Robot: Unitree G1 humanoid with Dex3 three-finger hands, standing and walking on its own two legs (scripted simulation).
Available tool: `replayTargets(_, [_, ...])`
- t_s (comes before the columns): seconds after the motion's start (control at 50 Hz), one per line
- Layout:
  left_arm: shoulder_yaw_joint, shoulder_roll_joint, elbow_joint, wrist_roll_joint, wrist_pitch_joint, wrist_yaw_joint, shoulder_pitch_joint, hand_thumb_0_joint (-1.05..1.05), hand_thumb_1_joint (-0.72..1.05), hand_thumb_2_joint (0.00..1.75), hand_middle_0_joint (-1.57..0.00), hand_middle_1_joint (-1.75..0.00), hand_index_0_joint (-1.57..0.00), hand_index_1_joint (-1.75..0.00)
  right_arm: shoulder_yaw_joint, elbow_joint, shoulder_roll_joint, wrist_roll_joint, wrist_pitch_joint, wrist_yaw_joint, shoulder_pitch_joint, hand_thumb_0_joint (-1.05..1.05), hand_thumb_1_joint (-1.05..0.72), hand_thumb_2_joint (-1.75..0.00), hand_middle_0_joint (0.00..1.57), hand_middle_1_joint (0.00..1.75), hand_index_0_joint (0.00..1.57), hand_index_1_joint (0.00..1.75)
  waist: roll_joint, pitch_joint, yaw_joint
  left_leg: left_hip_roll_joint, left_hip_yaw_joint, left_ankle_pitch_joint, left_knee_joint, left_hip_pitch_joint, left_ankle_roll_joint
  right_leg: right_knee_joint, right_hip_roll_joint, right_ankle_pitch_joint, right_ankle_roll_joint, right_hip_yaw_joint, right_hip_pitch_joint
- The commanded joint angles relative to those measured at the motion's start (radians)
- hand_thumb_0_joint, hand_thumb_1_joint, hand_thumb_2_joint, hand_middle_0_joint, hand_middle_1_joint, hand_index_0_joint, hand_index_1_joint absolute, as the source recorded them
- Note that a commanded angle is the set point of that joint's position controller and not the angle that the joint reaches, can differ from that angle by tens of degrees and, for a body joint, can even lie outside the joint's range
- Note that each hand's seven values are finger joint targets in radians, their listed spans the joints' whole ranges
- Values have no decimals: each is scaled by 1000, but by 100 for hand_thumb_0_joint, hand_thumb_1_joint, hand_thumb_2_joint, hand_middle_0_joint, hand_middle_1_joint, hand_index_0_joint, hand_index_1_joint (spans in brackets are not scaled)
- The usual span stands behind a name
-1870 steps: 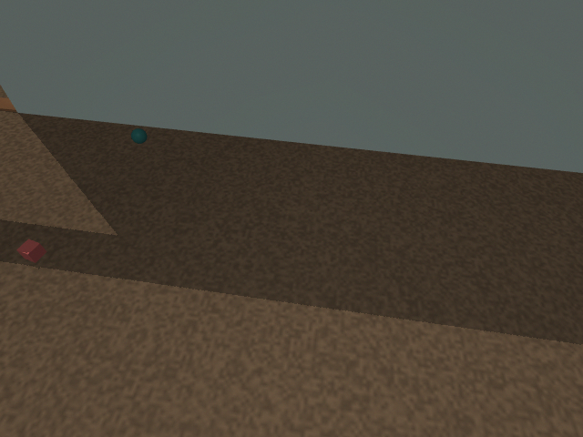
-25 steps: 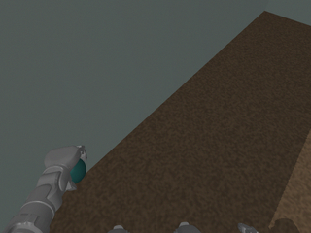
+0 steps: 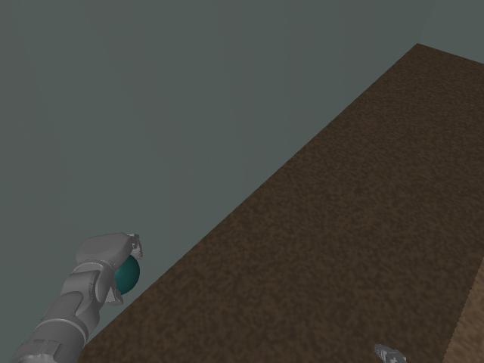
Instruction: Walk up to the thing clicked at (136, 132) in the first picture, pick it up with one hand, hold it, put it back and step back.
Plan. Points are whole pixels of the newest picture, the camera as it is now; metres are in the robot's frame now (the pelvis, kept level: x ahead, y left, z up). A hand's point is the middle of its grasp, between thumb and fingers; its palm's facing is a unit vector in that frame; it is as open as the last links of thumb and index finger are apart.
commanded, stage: hold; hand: left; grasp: from above
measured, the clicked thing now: (117, 273) +0.32 +0.23 -0.08
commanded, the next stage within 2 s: crouch in 1.54 s
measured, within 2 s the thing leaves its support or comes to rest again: neither
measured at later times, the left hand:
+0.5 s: hand (111, 286) +0.28 +0.22 -0.04, palm faces -0.46 -0.07 -0.88, open 10.2 cm
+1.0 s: hand (107, 291) +0.26 +0.22 -0.02, palm faces -0.45 -0.06 -0.89, open 10.2 cm
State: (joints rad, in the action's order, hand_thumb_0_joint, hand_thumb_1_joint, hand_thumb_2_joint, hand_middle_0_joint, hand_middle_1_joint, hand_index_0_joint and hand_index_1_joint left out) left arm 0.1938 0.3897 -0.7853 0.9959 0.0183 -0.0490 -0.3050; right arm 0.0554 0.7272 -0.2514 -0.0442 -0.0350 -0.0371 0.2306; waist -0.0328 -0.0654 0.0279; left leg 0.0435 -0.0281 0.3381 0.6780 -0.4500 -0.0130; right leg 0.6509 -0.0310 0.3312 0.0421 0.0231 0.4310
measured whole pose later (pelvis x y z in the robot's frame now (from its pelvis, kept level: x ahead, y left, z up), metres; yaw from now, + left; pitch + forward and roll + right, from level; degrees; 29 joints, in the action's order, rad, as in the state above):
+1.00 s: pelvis -0.03 -0.01 +0.01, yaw +0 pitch +0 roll +0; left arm 0.22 0.39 -0.65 0.98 0.02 0.04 -0.26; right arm 0.02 0.70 -0.25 -0.05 -0.05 -0.05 0.18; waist -0.05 0.00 -0.01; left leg 0.04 -0.04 0.22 0.51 -0.29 -0.02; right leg 0.52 -0.03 0.23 0.03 0.03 0.29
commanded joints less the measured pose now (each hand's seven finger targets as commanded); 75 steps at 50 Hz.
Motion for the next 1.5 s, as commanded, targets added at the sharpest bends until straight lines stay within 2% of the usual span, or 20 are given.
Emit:
replayTargets(0.0, [-91, 222, 237, 7, -4, -31, -332, 0, 63, 89, -90, -93, -95, -87, 51, -124, -148, 1, 27, -6, -13, 0, -89, -89, 20, 30, 20, 30, -25, -283, -5, -46, -3, -388, -90, 211, 5, -77, 65, -330, -43, -30, -104])
replayTargets(0.1, [-94, 227, 264, 10, -2, -19, -322, 0, 59, 89, -87, -92, -92, -87, 47, -143, -145, 0, 18, -4, -32, 0, -89, -89, 20, 30, 20, 30, -20, -280, -17, -48, -3, -392, -112, 226, 8, -95, 64, -337, -43, -30, -143])
replayTargets(0.18, [-96, 230, 278, 12, -4, -11, -327, 0, 59, 86, -86, -90, -91, -85, 47, -142, -146, 0, 12, -8, -36, 0, -89, -89, 20, 30, 20, 30, -4, -286, -6, -51, -11, -395, -116, 244, 16, -106, 60, -364, -37, -21, -150])
replayTargets(0.22, [-103, 238, 284, 9, -4, -10, -320, 0, 57, 86, -86, -90, -91, -85, 46, -147, -147, 0, 10, -8, -48, 0, -89, -89, 20, 30, 20, 30, -18, -276, -19, -50, -11, -377, -132, 250, 13, -117, 60, -335, -39, -26, -156])
replayTargets(0.34, [-76, 205, 288, 6, 1, -4, -312, 0, 59, 87, -87, -92, -92, -87, 38, -155, -142, -2, 8, -9, -68, 0, -89, -89, 20, 30, 20, 30, 16, -239, -17, -53, -12, -324, -159, 247, 22, -151, 57, -294, -36, -24, -154])
replayTargets(0.46, [-91, 232, 306, 0, 3, 14, -316, 0, 61, 87, -87, -94, -93, -89, 31, -165, -141, -5, 10, -13, -100, 0, -90, -89, 20, 30, 20, 30, -2, -214, -28, -52, -13, -248, -194, 253, 19, -179, 56, -207, -40, -24, -149])
replayTargets(0.48, [-79, 213, 284, -1, 2, 19, -296, 0, 60, 86, -86, -95, -92, -89, 31, -165, -142, -4, 10, -13, -99, 0, -89, -89, 20, 30, 20, 30, 8, -197, -17, -51, -13, -230, -195, 248, 21, -184, 56, -191, -39, -23, -145])
replayTargets(0.56, [-78, 218, 312, 0, -9, 24, -314, 0, 59, 86, -86, -97, -92, -91, 22, -171, -135, -5, 16, -18, -115, 0, -90, -90, 20, 30, 20, 30, 8, -191, -23, -51, -10, -208, -208, 253, 22, -196, 54, -166, -40, -23, -147])
replayTargets(0.6, [-96, 233, 321, -10, -13, 19, -324, 0, 58, 85, -85, -95, -91, -89, 22, -172, -138, -6, 18, -20, -124, 0, -90, -90, 20, 30, 20, 30, -3, -199, -26, -50, -9, -184, -218, 264, 17, -202, 57, -139, -42, -23, -143])
replayTargets(0.64, [-80, 214, 333, -8, -14, 16, -332, 0, 58, 83, -84, -97, -90, -90, 18, -176, -135, -6, 23, -20, -138, 0, -90, -90, 20, 30, 20, 30, -11, -179, -24, -44, -2, -154, -232, 268, 13, -206, 58, -110, -45, -26, -129])
replayTargets(0.7, [-95, 234, 341, -4, -11, 11, -329, 0, 56, 84, -84, -95, -90, -89, 18, -170, -136, -5, 26, -21, -140, 0, -90, -90, 20, 30, 20, 30, -6, -199, -33, -46, -3, -166, -230, 275, 14, -210, 56, -119, -42, -25, -149])
replayTargets(0.76, [-75, 215, 341, -7, -7, 17, -332, 0, 58, 88, -86, -98, -91, -92, 15, -173, -133, -6, 29, -22, -144, 0, -90, -90, 20, 30, 20, 30, 14, -198, -24, -49, -9, -173, -230, 279, 20, -219, 52, -129, -38, -22, -156])
replayTargets(0.96, [-86, 231, 347, -14, -4, 50, -320, 0, 56, 87, -84, -97, -89, -91, 5, -174, -126, -9, 29, -28, -167, 0, -91, -90, 20, 30, 20, 30, 14, -180, -36, -54, -17, -194, -244, 288, 22, -236, 50, -143, -38, -21, -172])
replayTargets(1.02, [-53, 191, 352, -26, -5, 64, -308, 0, 55, 88, -84, -96, -89, -91, 4, -174, -123, -9, 30, -28, -170, 0, -91, -90, 20, 30, 20, 30, 10, -156, -32, -45, -7, -177, -260, 292, 17, -235, 56, -128, -43, -29, -158])
replayTargets(1.08, [-103, 234, 334, -19, -9, 66, -247, 0, 53, 85, -82, -95, -87, -89, 5, -183, -124, -10, 27, -28, -173, 0, -90, -90, 20, 30, 20, 30, 16, -147, -52, -49, -9, -165, -264, 274, 18, -241, 54, -110, -43, -27, -171])
replayTargets(1.1, [-75, 213, 375, -15, -13, 70, -283, 0, 51, 84, -80, -95, -86, -89, 4, -186, -119, -8, 28, -28, -171, 0, -90, -90, 20, 30, 20, 30, 4, -176, -41, -52, -14, -184, -256, 287, 20, -236, 52, -133, -42, -24, -172])
replayTargets(1.12, [-93, 234, 380, -15, -15, 67, -303, 0, 52, 86, -80, -97, -86, -91, 3, -186, -122, -9, 28, -29, -168, 0, -90, -90, 20, 30, 20, 30, 3, -183, -45, -52, -14, -198, -255, 291, 19, -235, 54, -143, -43, -24, -179])
replayTargets(1.26, [-91, 233, 408, -4, -14, 36, -356, 0, 54, 90, -85, -95, -89, -91, 7, -174, -123, -8, 23, -33, -163, 0, -91, -90, 20, 30, 20, 30, -7, -241, -38, -53, -16, -262, -245, 340, 19, -231, 53, -207, -42, -26, -199])
replayTargets(1.44, [-65, 199, 327, 1, 1, 45, -297, 0, 54, 88, -82, -98, -88, -92, 15, -163, -123, -10, 15, -24, -154, 0, -90, -90, 20, 30, 20, 30, 5, -184, -39, -51, -16, -274, -252, 309, 18, -234, 52, -220, -44, -31, -197])
replayTargets(1.48, [-83, 219, 340, -1, -1, 55, -287, 0, 53, 86, -81, -96, -87, -91, 17, -165, -125, -11, 13, -24, -152, 0, -90, -90, 20, 30, 20, 30, 1, -196, -46, -53, -18, -282, -250, 312, 18, -237, 51, -227, -44, -29, -209])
